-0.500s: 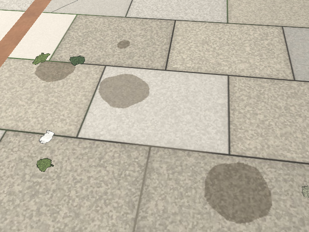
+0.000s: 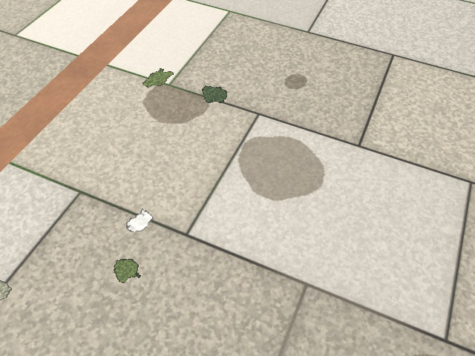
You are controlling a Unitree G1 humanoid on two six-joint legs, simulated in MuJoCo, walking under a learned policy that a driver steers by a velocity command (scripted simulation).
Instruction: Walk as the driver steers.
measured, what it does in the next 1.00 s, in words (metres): walks ahead, turning right: right foot, then left foot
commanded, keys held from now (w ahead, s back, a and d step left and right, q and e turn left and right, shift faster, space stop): w+e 1.00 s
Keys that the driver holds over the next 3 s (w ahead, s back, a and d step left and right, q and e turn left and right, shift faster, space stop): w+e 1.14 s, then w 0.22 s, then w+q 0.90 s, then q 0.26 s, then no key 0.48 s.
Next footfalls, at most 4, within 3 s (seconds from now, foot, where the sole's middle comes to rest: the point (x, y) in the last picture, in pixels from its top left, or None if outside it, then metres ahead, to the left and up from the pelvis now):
0.44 right None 0.39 -0.17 -0.76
0.92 left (279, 264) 0.72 -0.08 -0.76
1.42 right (404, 256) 0.77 -0.47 -0.76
1.96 left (377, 160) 1.15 -0.44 -0.76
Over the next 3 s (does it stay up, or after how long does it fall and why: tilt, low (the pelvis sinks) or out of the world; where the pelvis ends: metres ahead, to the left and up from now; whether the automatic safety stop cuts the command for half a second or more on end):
stays up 1.29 -0.57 0.01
